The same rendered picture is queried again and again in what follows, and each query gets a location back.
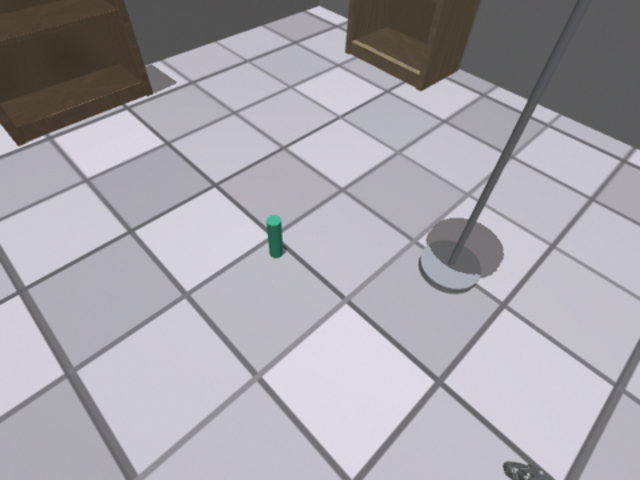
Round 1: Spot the can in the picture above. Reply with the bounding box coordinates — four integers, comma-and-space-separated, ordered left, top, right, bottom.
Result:
266, 215, 283, 258

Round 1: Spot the right robot hand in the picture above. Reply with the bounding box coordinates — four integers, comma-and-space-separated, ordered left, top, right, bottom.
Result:
503, 462, 554, 480

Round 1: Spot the bookshelf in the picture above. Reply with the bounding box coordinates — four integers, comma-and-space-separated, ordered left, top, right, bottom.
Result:
345, 0, 480, 91
0, 0, 153, 146

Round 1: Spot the floor lamp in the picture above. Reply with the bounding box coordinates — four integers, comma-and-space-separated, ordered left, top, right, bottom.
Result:
418, 0, 591, 294

